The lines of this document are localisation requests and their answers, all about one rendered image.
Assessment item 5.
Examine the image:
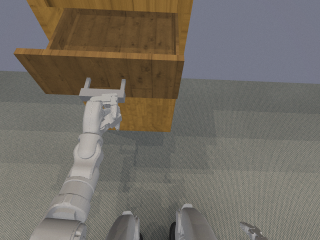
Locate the left robot shin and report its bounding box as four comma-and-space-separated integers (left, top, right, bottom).
122, 210, 133, 215

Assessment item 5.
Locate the right robot shin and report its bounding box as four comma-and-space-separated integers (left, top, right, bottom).
175, 203, 193, 240

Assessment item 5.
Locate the cabinet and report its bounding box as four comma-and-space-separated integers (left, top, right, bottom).
26, 0, 193, 132

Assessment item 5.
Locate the robot shin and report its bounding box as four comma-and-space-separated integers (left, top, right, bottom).
122, 210, 133, 215
175, 203, 193, 240

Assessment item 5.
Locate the robot left hand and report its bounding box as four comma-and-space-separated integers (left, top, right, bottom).
82, 93, 122, 137

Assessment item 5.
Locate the drawer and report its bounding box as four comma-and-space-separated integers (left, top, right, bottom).
13, 8, 185, 99

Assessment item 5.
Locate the robot left upper arm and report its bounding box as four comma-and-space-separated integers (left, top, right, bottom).
32, 217, 87, 240

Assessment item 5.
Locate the robot left forearm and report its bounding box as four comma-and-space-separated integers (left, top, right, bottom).
29, 132, 104, 240

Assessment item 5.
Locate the handle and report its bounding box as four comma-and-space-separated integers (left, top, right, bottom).
79, 77, 126, 103

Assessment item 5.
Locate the robot right hand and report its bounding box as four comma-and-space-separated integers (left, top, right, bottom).
240, 221, 269, 240

